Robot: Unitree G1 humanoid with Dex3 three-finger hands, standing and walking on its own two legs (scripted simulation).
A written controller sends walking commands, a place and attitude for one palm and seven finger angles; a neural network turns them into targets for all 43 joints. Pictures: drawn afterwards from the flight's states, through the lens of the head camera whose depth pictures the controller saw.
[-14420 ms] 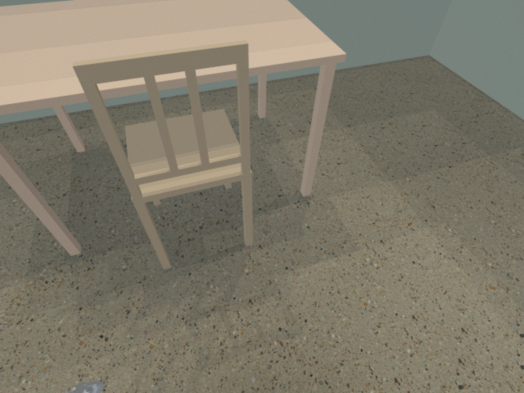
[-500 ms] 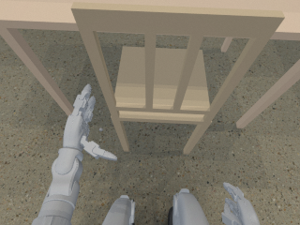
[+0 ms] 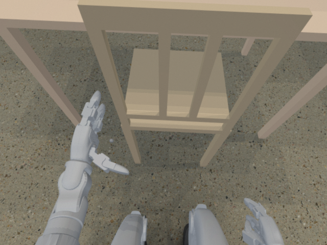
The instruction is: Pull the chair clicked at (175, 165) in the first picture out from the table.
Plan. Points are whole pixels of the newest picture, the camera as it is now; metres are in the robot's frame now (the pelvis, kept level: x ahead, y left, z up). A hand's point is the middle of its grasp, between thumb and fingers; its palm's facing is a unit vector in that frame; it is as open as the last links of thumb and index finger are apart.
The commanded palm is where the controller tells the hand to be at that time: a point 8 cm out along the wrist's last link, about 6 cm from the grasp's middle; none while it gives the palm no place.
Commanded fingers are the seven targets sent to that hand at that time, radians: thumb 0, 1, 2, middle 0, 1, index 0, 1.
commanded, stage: aim the fingers beside a spindle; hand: left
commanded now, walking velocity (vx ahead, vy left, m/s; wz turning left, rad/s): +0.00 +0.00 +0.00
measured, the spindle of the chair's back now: (163, 82) +0.50 +0.02 +0.05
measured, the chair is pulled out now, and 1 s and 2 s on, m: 0.00 0.00 0.00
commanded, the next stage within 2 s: push the fingers through the gap in 0.12 s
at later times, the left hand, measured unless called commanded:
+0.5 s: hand (110, 129) +0.38 +0.14 +0.02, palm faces -0.05 -1.00 -0.05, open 16.9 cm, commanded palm +0.36 +0.19 +0.02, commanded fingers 0.00 -0.50 0.30 -0.06 -0.08 -0.06 -0.08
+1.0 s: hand (115, 113) +0.42 +0.14 +0.02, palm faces -0.04 -1.00 -0.05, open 16.9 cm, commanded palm +0.41 +0.18 +0.02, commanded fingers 0.00 -0.50 0.30 -0.06 -0.08 -0.06 -0.08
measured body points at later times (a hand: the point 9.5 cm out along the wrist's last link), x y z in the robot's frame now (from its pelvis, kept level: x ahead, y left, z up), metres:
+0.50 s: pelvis +0.00 +0.00 +0.00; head +0.12 +0.00 +0.43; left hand +0.38 +0.20 +0.03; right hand +0.15 -0.25 -0.11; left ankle +0.00 +0.12 -0.62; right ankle +0.06 -0.13 -0.62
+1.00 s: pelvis +0.00 +0.00 +0.00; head +0.13 +0.00 +0.43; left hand +0.42 +0.19 +0.03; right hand +0.10 -0.25 -0.12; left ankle +0.00 +0.12 -0.62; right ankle +0.06 -0.13 -0.62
